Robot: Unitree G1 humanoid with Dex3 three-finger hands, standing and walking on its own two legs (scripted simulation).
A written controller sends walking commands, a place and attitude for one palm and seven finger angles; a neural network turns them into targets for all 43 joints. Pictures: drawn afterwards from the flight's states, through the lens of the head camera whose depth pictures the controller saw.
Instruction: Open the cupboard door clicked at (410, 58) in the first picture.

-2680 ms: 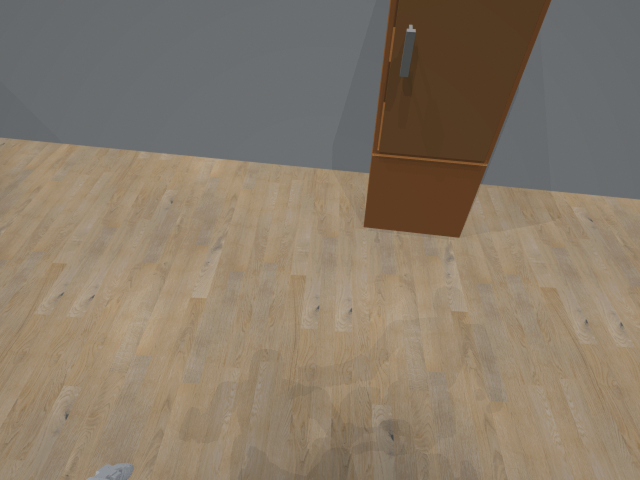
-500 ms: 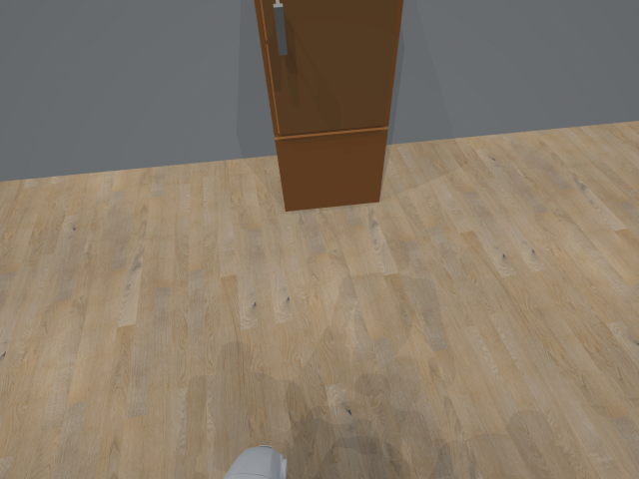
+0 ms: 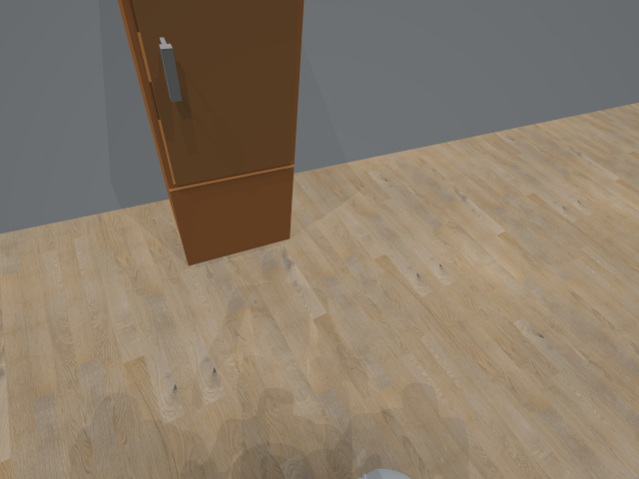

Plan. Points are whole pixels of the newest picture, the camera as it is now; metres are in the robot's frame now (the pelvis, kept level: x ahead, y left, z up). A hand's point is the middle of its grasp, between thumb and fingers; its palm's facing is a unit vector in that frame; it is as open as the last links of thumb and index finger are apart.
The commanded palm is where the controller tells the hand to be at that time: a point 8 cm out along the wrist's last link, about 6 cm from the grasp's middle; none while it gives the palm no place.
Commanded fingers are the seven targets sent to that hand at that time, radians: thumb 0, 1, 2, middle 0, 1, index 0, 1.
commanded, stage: walk to a spot facing it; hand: left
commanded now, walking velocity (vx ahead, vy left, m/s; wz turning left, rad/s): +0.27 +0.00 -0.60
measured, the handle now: (169, 69) +0.93 +0.45 +0.03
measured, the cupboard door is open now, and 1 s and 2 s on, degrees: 0 0 0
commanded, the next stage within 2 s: turn to face it in 1.56 s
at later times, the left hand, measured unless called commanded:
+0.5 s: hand (279, 361) +0.34 +0.09 -0.18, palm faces -0.31 -0.94 -0.17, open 7.4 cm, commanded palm none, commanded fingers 0.00 0.90 0.90 -0.20 -0.30 -0.20 -0.30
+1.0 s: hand (232, 333) +0.38 +0.18 -0.18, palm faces -0.43 -0.88 -0.20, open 7.4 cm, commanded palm none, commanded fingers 0.00 0.90 0.90 -0.20 -0.30 -0.20 -0.30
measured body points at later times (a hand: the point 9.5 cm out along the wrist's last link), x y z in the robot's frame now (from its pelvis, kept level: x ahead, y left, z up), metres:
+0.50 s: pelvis +0.16 -0.04 -0.02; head +0.21 -0.05 +0.42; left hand +0.36 +0.14 -0.17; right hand +0.04 -0.23 -0.18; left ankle +0.09 +0.11 -0.63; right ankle +0.22 -0.11 -0.74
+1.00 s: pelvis +0.27 +0.01 +0.00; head +0.30 +0.03 +0.45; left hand +0.41 +0.23 -0.17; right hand +0.26 -0.27 -0.11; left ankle +0.32 +0.09 -0.74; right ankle +0.20 -0.09 -0.68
